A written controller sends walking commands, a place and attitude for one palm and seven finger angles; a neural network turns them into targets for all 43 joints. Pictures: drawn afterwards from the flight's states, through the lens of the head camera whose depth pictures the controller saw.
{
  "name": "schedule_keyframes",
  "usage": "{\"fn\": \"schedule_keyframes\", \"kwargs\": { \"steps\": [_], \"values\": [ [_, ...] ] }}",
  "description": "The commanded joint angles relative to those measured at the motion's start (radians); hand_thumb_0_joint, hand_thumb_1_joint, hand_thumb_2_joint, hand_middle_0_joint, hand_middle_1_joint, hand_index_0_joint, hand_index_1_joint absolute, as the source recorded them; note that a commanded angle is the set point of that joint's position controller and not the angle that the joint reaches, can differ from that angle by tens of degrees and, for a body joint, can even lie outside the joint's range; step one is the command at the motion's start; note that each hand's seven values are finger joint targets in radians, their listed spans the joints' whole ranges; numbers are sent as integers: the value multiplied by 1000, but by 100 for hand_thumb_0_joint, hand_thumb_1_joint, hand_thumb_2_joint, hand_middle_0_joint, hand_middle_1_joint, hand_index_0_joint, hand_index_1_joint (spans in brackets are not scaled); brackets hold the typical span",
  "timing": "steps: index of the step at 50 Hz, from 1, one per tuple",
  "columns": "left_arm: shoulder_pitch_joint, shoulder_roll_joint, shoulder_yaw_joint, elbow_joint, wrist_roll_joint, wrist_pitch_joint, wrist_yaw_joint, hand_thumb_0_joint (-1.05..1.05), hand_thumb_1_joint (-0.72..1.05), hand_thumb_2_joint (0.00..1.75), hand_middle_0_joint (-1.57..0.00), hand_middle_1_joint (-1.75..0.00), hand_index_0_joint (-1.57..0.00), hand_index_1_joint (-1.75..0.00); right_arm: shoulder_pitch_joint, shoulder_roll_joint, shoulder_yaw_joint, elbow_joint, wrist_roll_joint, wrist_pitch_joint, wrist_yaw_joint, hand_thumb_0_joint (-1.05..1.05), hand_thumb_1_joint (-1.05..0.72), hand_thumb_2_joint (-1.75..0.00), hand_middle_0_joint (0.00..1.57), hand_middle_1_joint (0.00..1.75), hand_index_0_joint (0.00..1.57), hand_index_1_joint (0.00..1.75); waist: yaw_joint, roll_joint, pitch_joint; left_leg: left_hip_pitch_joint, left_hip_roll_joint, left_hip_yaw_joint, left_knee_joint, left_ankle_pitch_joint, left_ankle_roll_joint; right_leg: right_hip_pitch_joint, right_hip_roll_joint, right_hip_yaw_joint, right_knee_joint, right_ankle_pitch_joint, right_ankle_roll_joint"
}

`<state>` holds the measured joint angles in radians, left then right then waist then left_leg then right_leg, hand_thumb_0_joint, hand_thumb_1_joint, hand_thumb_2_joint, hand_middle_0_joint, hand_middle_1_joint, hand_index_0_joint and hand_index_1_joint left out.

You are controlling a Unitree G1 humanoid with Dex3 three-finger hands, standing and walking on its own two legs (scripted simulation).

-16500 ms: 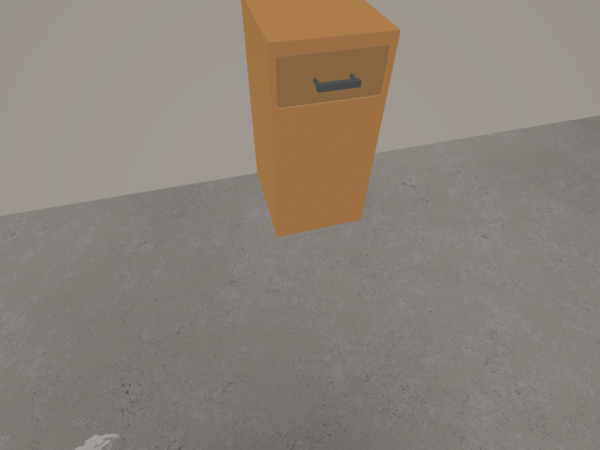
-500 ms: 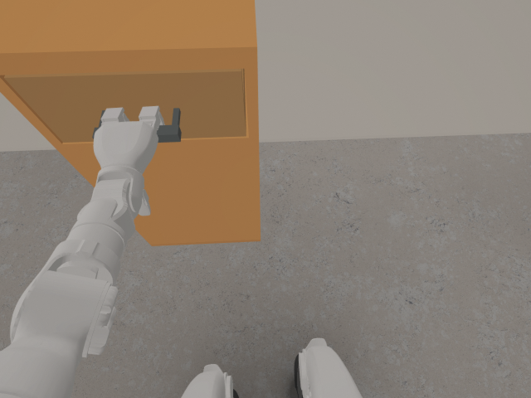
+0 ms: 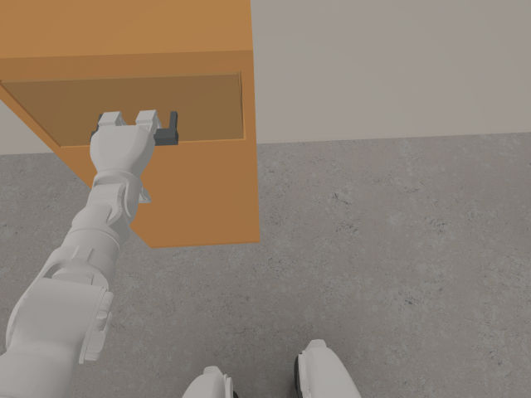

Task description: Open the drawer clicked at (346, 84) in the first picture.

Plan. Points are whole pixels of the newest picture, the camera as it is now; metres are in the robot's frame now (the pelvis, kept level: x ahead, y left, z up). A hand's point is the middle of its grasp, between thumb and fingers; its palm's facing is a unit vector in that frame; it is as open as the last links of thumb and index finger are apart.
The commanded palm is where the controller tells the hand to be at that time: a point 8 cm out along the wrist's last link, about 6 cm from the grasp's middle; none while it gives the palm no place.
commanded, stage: close the thumb around the handle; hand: left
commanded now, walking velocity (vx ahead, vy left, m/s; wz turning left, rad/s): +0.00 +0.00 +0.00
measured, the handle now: (136, 128) +0.55 +0.19 +0.01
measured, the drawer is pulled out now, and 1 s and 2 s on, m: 0.00 0.03 0.16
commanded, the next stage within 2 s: pull the drawer open in 0.44 s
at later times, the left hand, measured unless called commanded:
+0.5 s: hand (137, 164) +0.49 +0.19 -0.01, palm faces -0.05 -0.01 -1.00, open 5.7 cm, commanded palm +0.47 +0.18 +0.04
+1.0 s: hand (135, 179) +0.46 +0.19 -0.01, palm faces -0.05 -0.03 -1.00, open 5.7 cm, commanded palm +0.41 +0.19 +0.04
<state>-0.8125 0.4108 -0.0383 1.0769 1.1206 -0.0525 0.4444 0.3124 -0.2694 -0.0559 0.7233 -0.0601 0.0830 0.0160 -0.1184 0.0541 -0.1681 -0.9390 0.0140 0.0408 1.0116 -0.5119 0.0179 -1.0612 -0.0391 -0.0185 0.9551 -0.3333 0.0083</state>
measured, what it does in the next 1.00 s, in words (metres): stands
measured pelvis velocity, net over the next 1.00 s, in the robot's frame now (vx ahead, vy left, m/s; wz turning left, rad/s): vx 0.02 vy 0.00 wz -0.02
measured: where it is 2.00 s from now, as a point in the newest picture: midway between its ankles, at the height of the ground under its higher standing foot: outside the picture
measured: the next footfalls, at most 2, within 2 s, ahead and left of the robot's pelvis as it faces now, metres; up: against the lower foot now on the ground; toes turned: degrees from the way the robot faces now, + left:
none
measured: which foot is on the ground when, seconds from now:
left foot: down 0.00-1.00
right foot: down 0.00-1.00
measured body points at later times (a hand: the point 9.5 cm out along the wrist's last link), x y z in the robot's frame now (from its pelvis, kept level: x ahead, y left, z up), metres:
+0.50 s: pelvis +0.00 +0.00 +0.00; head +0.13 -0.01 +0.43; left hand +0.49 +0.18 +0.05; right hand +0.02 -0.27 -0.14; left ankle -0.03 +0.11 -0.67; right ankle +0.05 -0.13 -0.67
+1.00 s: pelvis +0.02 +0.00 +0.01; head +0.14 -0.02 +0.45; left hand +0.46 +0.19 +0.04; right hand +0.06 -0.27 -0.13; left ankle -0.03 +0.11 -0.67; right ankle +0.05 -0.13 -0.67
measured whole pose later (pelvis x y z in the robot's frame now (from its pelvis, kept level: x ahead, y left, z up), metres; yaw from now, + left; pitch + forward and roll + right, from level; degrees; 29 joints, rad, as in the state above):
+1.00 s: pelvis +0.02 +0.00 +0.01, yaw -1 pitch +23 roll +0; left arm -0.61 0.34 -0.07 0.89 1.11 -0.01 0.45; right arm 0.30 -0.25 -0.07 0.70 -0.04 0.11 0.02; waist -0.06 0.06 -0.18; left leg -0.82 0.02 0.06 0.93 -0.51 0.02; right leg -0.95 -0.03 0.00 0.89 -0.34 0.01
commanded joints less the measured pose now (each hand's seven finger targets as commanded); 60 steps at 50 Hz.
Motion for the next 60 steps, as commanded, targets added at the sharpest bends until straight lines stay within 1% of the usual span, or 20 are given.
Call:
{"fn": "schedule_keyframes", "kwargs": {
  "steps": [1, 10, 11, 12, 15, 20, 25, 27, 31, 34, 38, 42, 44, 47, 50, 54, 56, 57, 58, 60],
  "values": [
    [-327, 200, 44, -129, -11, 13, 21, 0, 28, 64, -36, -128, -36, -128, 152, -153, -56, -40, 2, -8, -8, 0, -90, -90, 20, 30, 20, 30, -15, -35, -457, 167, -38, -29, -114, 406, 18, 423, 55, -12, -72, 301, -41],
    [-329, 201, 39, -127, -13, 7, 4, 0, 79, 85, -39, -134, -39, -134, 142, -153, -51, -52, 5, -12, -15, 0, -90, -90, 20, 30, 20, 30, -8, -27, -453, 165, -41, -30, -116, 395, 18, 411, 56, -11, -69, 284, -44],
    [-336, 180, 18, -113, -12, 8, 4, 0, 84, 88, -40, -134, -40, -134, 146, -151, -52, -50, 6, -14, -15, 0, -90, -90, 20, 30, 20, 30, -24, -29, -437, 155, -40, -27, -112, 375, 19, 397, 56, -11, -72, 271, -41],
    [-333, 201, 32, -103, -11, 11, 5, 0, 90, 90, -40, -135, -40, -135, 144, -155, -49, -48, 9, -15, -16, 0, -90, -90, 20, 30, 20, 30, -17, -40, -410, 140, -39, -30, -116, 357, 18, 388, 55, -13, -73, 252, -41],
    [-394, 175, 11, -125, -4, 11, 11, 0, 90, 90, -40, -135, -40, -135, 149, -152, -53, -47, 6, -19, -16, 0, -90, -90, 20, 30, 20, 30, -33, -9, -432, 174, -36, -37, -111, 381, 16, 357, 58, -19, -66, 248, -44],
    [-361, 171, 21, -126, -11, 17, 5, 0, 90, 90, -40, -135, -40, -135, 159, -152, -57, -46, 3, -15, -11, 0, -90, -90, 20, 30, 20, 30, -22, -22, -479, 201, -35, -45, -103, 446, 12, 383, 59, -21, -58, 294, -44],
    [-381, 137, -6, -126, -11, 18, 7, 0, 90, 90, -40, -135, -40, -135, 155, -149, -56, -43, 6, -18, -10, 0, -90, -90, 20, 30, 20, 30, -30, -6, -441, 205, -32, -48, -114, 412, 11, 351, 60, -26, -70, 255, -46],
    [-362, 158, 7, -101, -13, 22, 8, 0, 90, 90, -40, -135, -40, -135, 161, -153, -55, -38, 6, -17, -11, 0, -90, -90, 20, 30, 20, 30, -33, -40, -431, 179, -34, -43, -115, 385, 15, 368, 59, -22, -74, 250, -42],
    [-278, 151, 15, -132, -19, 15, -2, 0, 90, 90, -40, -135, -40, -135, 154, -146, -54, -54, 6, -14, -7, 0, -90, -90, 20, 30, 20, 30, 3, -5, -470, 195, -38, -33, -125, 419, 14, 421, 59, -18, -73, 292, -46],
    [-198, 163, 34, -156, -31, 7, -12, 0, 90, 90, -40, -135, -40, -135, 140, -146, -54, -66, 11, -9, -9, 0, -90, -90, 20, 30, 20, 30, 23, -45, -456, 181, -37, -22, -136, 419, 16, 469, 59, -12, -82, 319, -44],
    [-131, 97, -5, -176, -27, -1, -12, 0, 90, 90, -40, -135, -40, -135, 124, -140, -58, -76, 17, -8, -9, 0, -90, -90, 20, 30, 20, 30, 27, -60, -406, 194, -32, -22, -152, 419, 14, 451, 60, -21, -93, 309, -46],
    [-28, 87, 13, -228, -22, 2, 4, 0, 90, 90, -40, -135, -40, -135, 114, -135, -66, -84, 16, 0, -5, 0, -90, -90, 20, 30, 20, 30, 54, -60, -448, 248, -27, -19, -157, 508, 12, 487, 59, -20, -94, 364, -48],
    [-15, 49, -14, -256, -20, 9, 11, 0, 90, 90, -40, -135, -40, -135, 101, -130, -68, -89, 19, 3, -5, 0, -90, -90, 20, 30, 20, 30, 49, -69, -416, 252, -25, -15, -164, 509, 10, 485, 59, -23, -105, 369, -47],
    [32, 51, -5, -281, -15, 24, 23, 0, 90, 90, -40, -135, -40, -135, 88, -129, -68, -91, 21, 10, -5, 0, -90, -90, 20, 30, 20, 30, 60, -74, -401, 270, -23, -16, -173, 546, 9, 498, 59, -24, -109, 391, -49],
    [79, 41, -4, -373, -19, 37, 31, 0, 90, 90, -40, -135, -40, -135, 74, -124, -71, -105, 20, 17, -3, 0, -90, -90, 20, 30, 20, 30, 71, -49, -444, 325, -17, -23, -177, 646, 7, 532, 57, -23, -113, 444, -51],
    [182, 8, -25, -412, -19, 61, 32, 0, 90, 90, -40, -135, -40, -135, 40, -116, -65, -126, 28, 24, -6, 0, -90, -90, 20, 30, 20, 30, 78, -84, -373, 316, -19, -15, -203, 613, 6, 561, 58, -25, -138, 445, -49],
    [185, 8, -25, -479, -16, 60, 40, 0, 90, 90, -40, -135, -40, -135, 31, -112, -66, -132, 26, 23, -7, 0, -90, -90, 20, 30, 20, 30, 84, -42, -401, 356, -16, -18, -204, 652, 4, 563, 55, -24, -138, 451, -51],
    [238, 11, -17, -486, -12, 67, 42, 0, 90, 90, -40, -135, -40, -135, 22, -110, -64, -136, 26, 25, -7, 0, -90, -90, 20, 30, 20, 30, 95, -42, -402, 369, -16, -19, -205, 677, 2, 570, 57, -26, -136, 459, -52],
    [247, -22, -44, -489, -13, 75, 45, 0, 90, 90, -40, -135, -40, -135, 14, -107, -63, -141, 26, 25, -7, 0, -90, -90, 20, 30, 20, 30, 85, -54, -383, 371, -16, -17, -206, 675, 2, 567, 58, -29, -143, 465, -51],
    [264, -1, -25, -536, -13, 79, 49, 0, 90, 90, -40, -135, -40, -135, -1, -109, -62, -151, 26, 24, -11, 0, -90, -90, 20, 30, 20, 30, 86, -80, -395, 365, -19, -20, -205, 666, 5, 594, 58, -26, -143, 480, -51]
  ]
}}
